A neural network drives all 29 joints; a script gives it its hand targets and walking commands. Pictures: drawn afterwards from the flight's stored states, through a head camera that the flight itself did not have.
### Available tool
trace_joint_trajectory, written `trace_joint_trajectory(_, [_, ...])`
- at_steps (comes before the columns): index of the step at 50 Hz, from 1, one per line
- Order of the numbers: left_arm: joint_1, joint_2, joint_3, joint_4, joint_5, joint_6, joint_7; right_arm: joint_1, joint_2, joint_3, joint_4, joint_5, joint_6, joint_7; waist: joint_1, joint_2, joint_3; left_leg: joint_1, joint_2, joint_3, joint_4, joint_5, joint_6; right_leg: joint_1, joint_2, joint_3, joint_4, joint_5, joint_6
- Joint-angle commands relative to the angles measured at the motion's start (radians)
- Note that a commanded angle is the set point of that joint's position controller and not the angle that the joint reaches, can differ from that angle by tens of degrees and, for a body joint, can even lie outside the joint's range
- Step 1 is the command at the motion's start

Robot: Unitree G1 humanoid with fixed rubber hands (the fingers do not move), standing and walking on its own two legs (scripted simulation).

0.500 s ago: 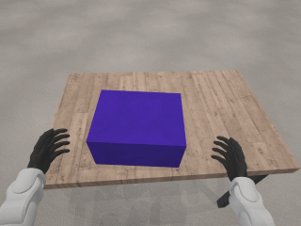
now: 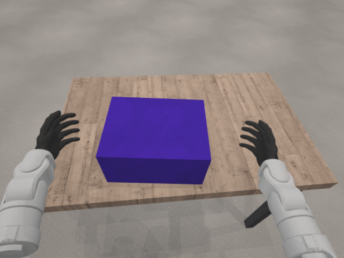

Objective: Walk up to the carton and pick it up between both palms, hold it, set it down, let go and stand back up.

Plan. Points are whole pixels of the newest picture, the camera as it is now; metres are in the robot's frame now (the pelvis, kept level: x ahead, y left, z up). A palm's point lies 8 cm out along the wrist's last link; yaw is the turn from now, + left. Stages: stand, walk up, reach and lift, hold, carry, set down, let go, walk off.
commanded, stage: reach and lift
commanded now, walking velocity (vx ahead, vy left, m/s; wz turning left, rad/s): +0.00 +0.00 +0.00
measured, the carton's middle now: (156, 140) +0.45 +0.04 -0.05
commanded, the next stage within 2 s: none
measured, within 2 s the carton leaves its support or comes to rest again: neither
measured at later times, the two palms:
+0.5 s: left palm (60, 117) +0.41 +0.27 +0.09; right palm (252, 121) +0.42 -0.20 +0.08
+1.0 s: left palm (59, 111) +0.43 +0.27 +0.09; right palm (246, 107) +0.45 -0.19 +0.10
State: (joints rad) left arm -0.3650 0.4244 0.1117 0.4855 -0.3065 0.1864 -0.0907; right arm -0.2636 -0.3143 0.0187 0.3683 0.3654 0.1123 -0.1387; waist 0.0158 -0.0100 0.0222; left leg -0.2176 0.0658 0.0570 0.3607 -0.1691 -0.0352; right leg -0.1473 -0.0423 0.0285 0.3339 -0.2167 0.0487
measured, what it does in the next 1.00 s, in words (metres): stands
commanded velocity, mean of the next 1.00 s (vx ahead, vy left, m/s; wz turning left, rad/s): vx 0.00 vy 0.00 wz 0.00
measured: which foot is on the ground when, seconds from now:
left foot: down 0.00-1.00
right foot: down 0.00-1.00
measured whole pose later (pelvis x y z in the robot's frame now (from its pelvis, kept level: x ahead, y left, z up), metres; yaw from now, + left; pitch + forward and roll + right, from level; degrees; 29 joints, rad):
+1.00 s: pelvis -0.01 +0.00 -0.02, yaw +1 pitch +19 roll -2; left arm -1.11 0.43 -0.22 1.48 -0.45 -0.15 -0.06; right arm -1.05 -0.36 0.19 1.32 0.53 -0.08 -0.05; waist 0.01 -0.01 -0.22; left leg -0.69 0.08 0.00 0.55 -0.19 -0.04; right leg -0.58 -0.02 -0.01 0.48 -0.23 0.05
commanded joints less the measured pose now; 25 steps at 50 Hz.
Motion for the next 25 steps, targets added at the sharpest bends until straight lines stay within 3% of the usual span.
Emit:
trace_joint_trajectory(1, [-0.477, 0.19, 0.01, -0.087, -0.033, -0.075, 0.011, -0.469, -0.165, -0.057, -0.097, 0.011, -0.057, 0.013, -0.017, 0.03, -0.431, 0.227, -0.067, 0.009, 0.035, 0.216, 0.014, -0.046, 0.082, -0.043, -0.006, 0.19, -0.017])
trace_joint_trajectory(3, [-0.548, 0.214, 0.003, 0.0, -0.039, -0.094, 0.011, -0.522, -0.164, -0.042, -0.031, 0.023, -0.059, 0.014, -0.017, 0.041, -0.464, 0.233, -0.066, 0.007, 0.052, 0.244, 0.013, -0.066, 0.082, -0.049, 0.003, 0.206, -0.017])
trace_joint_trajectory(4, [-0.573, 0.217, 0.002, -0.011, -0.034, -0.098, 0.013, -0.532, -0.175, -0.04, -0.008, 0.026, -0.065, 0.02, -0.019, 0.058, -0.504, 0.246, -0.062, 0.004, 0.07, 0.284, 0.001, -0.058, 0.086, -0.048, 0.011, 0.231, -0.022])
trace_joint_trajectory(5, [-0.597, 0.224, 0.001, 0.051, -0.024, -0.101, 0.015, -0.564, -0.181, -0.021, 0.045, 0.04, -0.064, 0.023, -0.004, 0.075, -0.475, 0.244, -0.064, 0.005, 0.071, 0.294, -0.005, -0.08, 0.091, -0.056, 0.019, 0.219, -0.025])
trace_joint_trajectory(7, [-0.619, 0.225, -0.001, 0.06, -0.019, -0.091, 0.017, -0.606, -0.216, -0.011, 0.086, 0.066, -0.075, 0.022, -0.005, 0.079, -0.505, 0.262, -0.066, 0.01, 0.085, 0.374, -0.012, -0.064, 0.094, -0.061, 0.016, 0.291, -0.027])
trace_joint_trajectory(8, [-0.643, 0.231, -0.001, 0.14, -0.017, -0.087, 0.012, -0.635, -0.199, 0.0, 0.134, 0.067, -0.073, 0.019, 0.004, 0.065, -0.48, 0.23, -0.066, 0.011, 0.091, 0.357, -0.01, -0.062, 0.089, -0.057, 0.013, 0.272, -0.025])
trace_joint_trajectory(9, [-0.658, 0.225, -0.022, 0.165, -0.017, -0.094, 0.009, -0.65, -0.201, -0.005, 0.166, 0.057, -0.073, 0.015, -0.016, 0.058, -0.477, 0.226, -0.066, 0.007, 0.083, 0.352, -0.009, -0.058, 0.09, -0.058, 0.017, 0.297, -0.022])
trace_joint_trajectory(10, [-0.652, 0.212, -0.022, 0.187, -0.01, -0.093, 0.01, -0.665, -0.195, 0.011, 0.171, 0.073, -0.083, 0.017, 0.0, 0.069, -0.494, 0.23, -0.068, -0.002, 0.095, 0.376, -0.013, -0.056, 0.088, -0.065, 0.029, 0.299, -0.029])
trace_joint_trajectory(12, [-0.674, 0.215, -0.017, 0.18, -0.008, -0.102, 0.014, -0.698, -0.21, 0.02, 0.179, 0.085, -0.099, 0.018, 0.0, 0.033, -0.53, 0.257, -0.062, 0.001, 0.106, 0.427, -0.013, -0.059, 0.095, -0.065, 0.033, 0.345, -0.033])
trace_joint_trajectory(13, [-0.679, 0.206, -0.031, 0.202, -0.02, -0.114, 0.011, -0.708, -0.218, 0.022, 0.217, 0.091, -0.109, 0.02, -0.006, 0.045, -0.515, 0.24, -0.068, 0.005, 0.106, 0.431, -0.016, -0.057, 0.092, -0.066, 0.035, 0.365, -0.028])
trace_joint_trajectory(16, [-0.749, 0.245, -0.018, 0.28, -0.022, -0.134, 0.01, -0.784, -0.198, 0.056, 0.24, 0.088, -0.12, 0.008, 0.012, 0.004, -0.551, 0.172, -0.075, 0.011, 0.126, 0.425, -0.007, -0.013, 0.08, -0.051, 0.063, 0.457, -0.017])
trace_joint_trajectory(17, [-0.78, 0.236, -0.034, 0.271, -0.029, -0.136, 0.011, -0.816, -0.197, 0.049, 0.22, 0.084, -0.123, 0.008, -0.006, -0.005, -0.576, 0.177, -0.071, 0.004, 0.117, 0.413, -0.006, -0.016, 0.078, -0.056, 0.069, 0.457, -0.008])
trace_joint_trajectory(18, [-0.801, 0.256, -0.033, 0.24, -0.025, -0.148, 0.014, -0.819, -0.214, 0.058, 0.231, 0.092, -0.132, 0.011, -0.007, 0.03, -0.63, 0.194, -0.075, 0.011, 0.131, 0.451, -0.009, -0.009, 0.08, -0.057, 0.08, 0.502, -0.015])
trace_joint_trajectory(20, [-0.834, 0.257, -0.05, 0.219, -0.038, -0.173, 0.023, -0.86, -0.212, 0.053, 0.22, 0.105, -0.147, 0.012, 0.002, 0.043, -0.716, 0.199, -0.069, 0.004, 0.145, 0.48, -0.024, -0.031, 0.087, -0.059, 0.084, 0.49, -0.021])
trace_joint_trajectory(21, [-0.834, 0.242, -0.064, 0.25, -0.043, -0.176, 0.02, -0.845, -0.209, 0.061, 0.257, 0.107, -0.146, 0.013, -0.011, 0.053, -0.666, 0.212, -0.071, 0.003, 0.153, 0.497, -0.03, -0.053, 0.084, -0.064, 0.086, 0.524, -0.017])
trace_joint_trajectory(22, [-0.861, 0.244, -0.06, 0.307, -0.043, -0.18, 0.018, -0.873, -0.197, 0.066, 0.286, 0.103, -0.145, 0.012, -0.018, 0.023, -0.663, 0.181, -0.073, 0.003, 0.161, 0.481, -0.024, -0.055, 0.083, -0.057, 0.09, 0.526, -0.015])
trace_joint_trajectory(24, [-0.925, 0.27, -0.072, 0.37, -0.056, -0.19, 0.02, -0.937, -0.209, 0.074, 0.332, 0.107, -0.14, 0.01, -0.007, 0.034, -0.673, 0.12, -0.073, 0.007, 0.163, 0.431, -0.02, -0.072, 0.079, -0.051, 0.096, 0.494, -0.015])
trace_joint_trajectory(25, [-0.945, 0.269, -0.102, 0.337, -0.084, -0.202, 0.02, -0.981, -0.208, 0.067, 0.291, 0.106, -0.141, 0.008, -0.012, 0.031, -0.713, 0.114, -0.072, -0.002, 0.156, 0.416, -0.017, -0.07, 0.077, -0.052, 0.094, 0.477, -0.014])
